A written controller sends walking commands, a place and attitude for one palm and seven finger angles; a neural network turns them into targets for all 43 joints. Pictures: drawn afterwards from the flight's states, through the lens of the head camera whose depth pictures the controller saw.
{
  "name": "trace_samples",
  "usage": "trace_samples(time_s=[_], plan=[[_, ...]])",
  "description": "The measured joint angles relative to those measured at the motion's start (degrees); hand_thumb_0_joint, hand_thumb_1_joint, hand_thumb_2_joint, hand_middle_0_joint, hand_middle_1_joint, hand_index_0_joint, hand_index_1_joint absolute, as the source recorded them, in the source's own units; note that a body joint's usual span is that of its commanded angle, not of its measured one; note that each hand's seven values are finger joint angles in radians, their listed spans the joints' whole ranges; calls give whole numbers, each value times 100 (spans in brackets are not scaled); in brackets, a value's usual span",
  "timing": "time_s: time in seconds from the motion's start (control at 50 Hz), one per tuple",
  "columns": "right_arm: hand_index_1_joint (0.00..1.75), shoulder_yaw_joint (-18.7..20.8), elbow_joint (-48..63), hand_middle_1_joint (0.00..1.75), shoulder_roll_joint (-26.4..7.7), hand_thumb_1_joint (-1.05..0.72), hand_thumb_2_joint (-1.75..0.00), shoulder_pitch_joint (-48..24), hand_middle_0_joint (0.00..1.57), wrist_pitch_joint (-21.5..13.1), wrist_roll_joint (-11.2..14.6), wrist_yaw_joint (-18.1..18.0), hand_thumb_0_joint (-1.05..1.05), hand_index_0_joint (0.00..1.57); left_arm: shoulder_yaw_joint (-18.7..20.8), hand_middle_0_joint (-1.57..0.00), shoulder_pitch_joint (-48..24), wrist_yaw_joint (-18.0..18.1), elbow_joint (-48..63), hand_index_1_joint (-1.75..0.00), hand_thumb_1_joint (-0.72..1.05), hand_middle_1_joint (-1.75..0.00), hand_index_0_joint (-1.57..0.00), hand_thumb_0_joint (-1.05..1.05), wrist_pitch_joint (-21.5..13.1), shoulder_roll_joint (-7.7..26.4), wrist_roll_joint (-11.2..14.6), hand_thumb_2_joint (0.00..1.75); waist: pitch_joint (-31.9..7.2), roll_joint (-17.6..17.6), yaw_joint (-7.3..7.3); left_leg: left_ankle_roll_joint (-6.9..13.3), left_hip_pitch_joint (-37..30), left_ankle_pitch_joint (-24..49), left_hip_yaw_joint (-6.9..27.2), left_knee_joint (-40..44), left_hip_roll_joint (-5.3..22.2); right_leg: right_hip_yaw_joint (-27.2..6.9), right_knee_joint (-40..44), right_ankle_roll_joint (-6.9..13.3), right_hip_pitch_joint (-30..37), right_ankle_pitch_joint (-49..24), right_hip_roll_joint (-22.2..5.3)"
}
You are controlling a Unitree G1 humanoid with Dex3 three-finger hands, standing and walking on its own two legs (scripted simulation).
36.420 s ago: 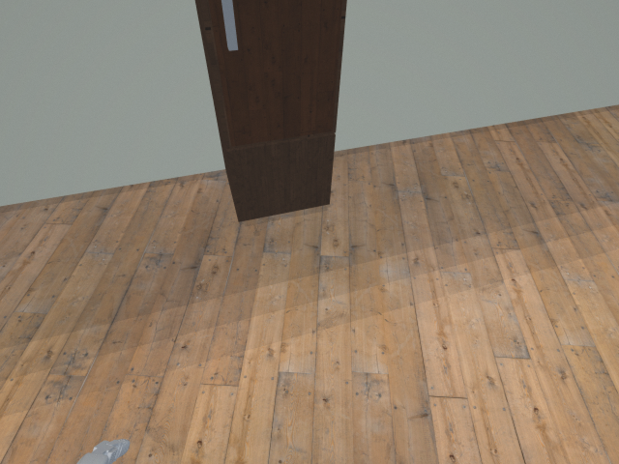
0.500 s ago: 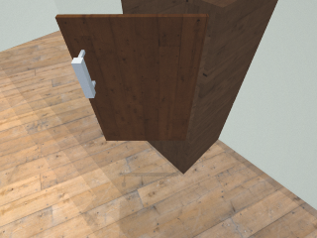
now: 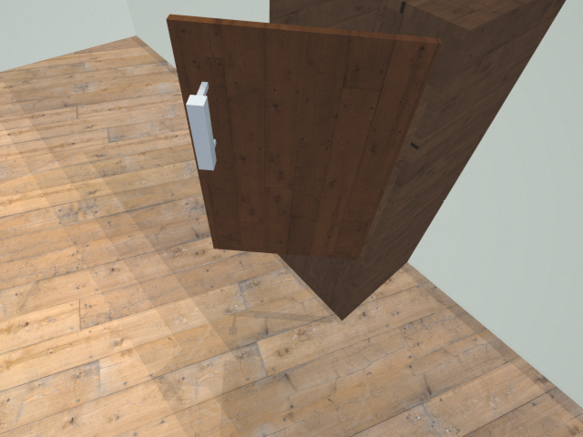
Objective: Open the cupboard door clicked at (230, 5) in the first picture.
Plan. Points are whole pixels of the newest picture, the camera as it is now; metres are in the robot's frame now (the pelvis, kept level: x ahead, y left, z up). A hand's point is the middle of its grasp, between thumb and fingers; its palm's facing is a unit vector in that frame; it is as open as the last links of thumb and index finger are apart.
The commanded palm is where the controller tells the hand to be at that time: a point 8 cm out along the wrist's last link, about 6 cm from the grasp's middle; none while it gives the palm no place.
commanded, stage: come to a stop and stand still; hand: left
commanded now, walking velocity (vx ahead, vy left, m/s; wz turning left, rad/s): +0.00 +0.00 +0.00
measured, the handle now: (205, 126) +0.57 +0.20 +0.09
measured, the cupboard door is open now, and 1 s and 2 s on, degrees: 46 46 46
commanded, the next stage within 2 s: look again from close up in 0.52 s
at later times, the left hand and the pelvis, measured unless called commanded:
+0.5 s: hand out of the picture -0.02 +0.14 -0.18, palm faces +0.00 -0.99 -0.16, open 7.3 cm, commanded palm none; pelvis -0.02 -0.02 +0.00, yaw -1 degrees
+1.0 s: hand out of the picture +0.01 +0.17 -0.18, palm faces -0.01 -0.98 -0.21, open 7.4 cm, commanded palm none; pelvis -0.01 -0.01 -0.01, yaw -1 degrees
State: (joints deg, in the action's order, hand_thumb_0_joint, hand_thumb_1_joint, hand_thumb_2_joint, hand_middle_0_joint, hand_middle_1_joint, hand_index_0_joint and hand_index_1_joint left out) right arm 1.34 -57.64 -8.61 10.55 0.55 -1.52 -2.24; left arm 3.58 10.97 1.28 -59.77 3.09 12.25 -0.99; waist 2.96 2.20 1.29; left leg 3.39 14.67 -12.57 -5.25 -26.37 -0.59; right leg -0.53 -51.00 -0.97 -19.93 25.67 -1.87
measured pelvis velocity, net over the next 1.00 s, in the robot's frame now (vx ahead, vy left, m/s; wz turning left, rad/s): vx -0.01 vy -0.01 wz -0.01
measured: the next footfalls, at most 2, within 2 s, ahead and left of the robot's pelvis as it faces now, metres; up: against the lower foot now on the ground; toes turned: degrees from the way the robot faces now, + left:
right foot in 0.12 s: -0.03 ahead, -0.14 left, +0.00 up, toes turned +0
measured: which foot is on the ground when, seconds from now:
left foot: down 0.00-1.00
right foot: up 0.00-0.10, down 0.12-1.00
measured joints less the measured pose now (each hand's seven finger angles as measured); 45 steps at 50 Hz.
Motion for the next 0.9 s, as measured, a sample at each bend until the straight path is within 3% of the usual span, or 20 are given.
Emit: trace_samples(time_s=[0.08,0.1,0.14,0.24,0.62,0.74,0.9], plan=[[30,8,-69,30,0,-91,-90,-43,20,-59,47,23,0,21,-93,-20,214,-3,-107,-30,91,-30,-19,0,-59,-36,26,90,-45,-94,4,-19,7,105,-77,112,-20,109,1381,-7,696,-248,-47],[30,6,-95,30,5,-91,-90,-40,20,-61,70,35,0,21,-117,-20,270,0,-127,-30,91,-30,-19,0,-95,-38,25,90,-65,-81,5,-37,44,91,-110,63,-40,89,1863,13,902,-590,-58],[30,11,-172,30,6,-91,-90,-68,20,-32,116,66,0,21,-155,-20,343,25,-214,-30,91,-30,-19,0,-178,-72,18,90,-74,-75,5,-85,115,42,-186,-60,-51,-20,2357,-26,1112,-579,-72],[30,49,-387,30,-117,-92,-90,64,20,-31,114,102,0,21,-311,-20,457,17,-370,-30,90,-30,-20,0,-274,-295,34,90,-77,-264,-155,-136,-55,211,-91,170,23,64,2509,25,1259,-722,29],[30,-74,-1015,30,95,-91,-90,743,20,-11,82,48,1,20,-382,-20,525,49,-557,-30,91,-30,-20,0,-356,-461,83,90,-32,-117,-231,-241,-251,310,-3,347,141,137,2840,135,1537,-891,169],[30,-117,-563,30,55,-91,-90,709,20,-105,59,157,1,20,-476,-20,593,132,-334,-30,91,-30,-20,0,-490,-502,5,90,32,-365,-320,-186,254,-47,96,-413,237,220,2452,116,1236,-708,246],[30,-152,-451,30,-44,-93,-90,619,20,-133,44,112,2,20,-446,-20,570,128,-176,-30,91,-30,-20,0,-455,-394,12,90,-89,-345,-190,-101,227,-208,3,-550,84,147,2084,25,1149,-436,71]])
